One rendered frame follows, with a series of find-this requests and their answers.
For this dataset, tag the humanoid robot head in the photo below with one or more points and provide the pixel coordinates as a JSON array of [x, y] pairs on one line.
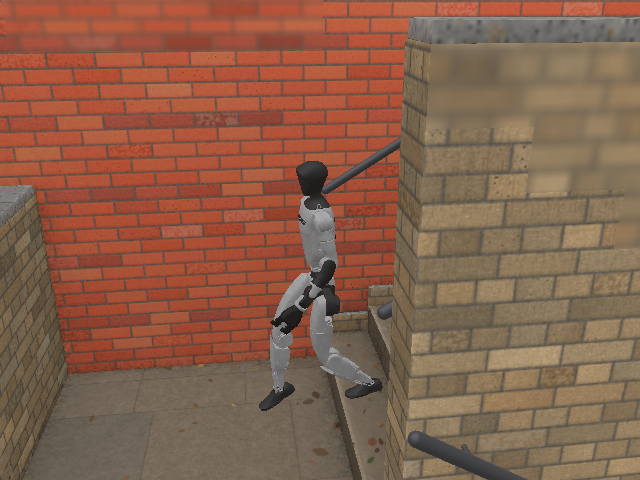
[[312, 176]]

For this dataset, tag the left robot forearm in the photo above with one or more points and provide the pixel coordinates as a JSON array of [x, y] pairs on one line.
[[316, 285]]

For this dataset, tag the robot left hand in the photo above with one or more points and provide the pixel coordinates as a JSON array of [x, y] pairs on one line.
[[291, 316]]

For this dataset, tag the robot left upper arm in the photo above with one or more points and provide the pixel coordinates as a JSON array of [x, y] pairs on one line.
[[324, 226]]

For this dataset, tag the robot right foot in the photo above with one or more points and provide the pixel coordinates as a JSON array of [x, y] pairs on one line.
[[275, 398]]

